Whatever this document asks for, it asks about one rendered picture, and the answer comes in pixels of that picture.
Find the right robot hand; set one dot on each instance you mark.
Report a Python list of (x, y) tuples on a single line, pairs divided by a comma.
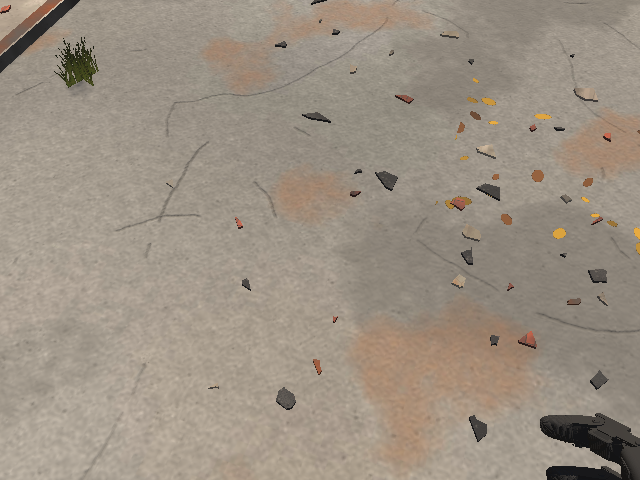
[(604, 436)]

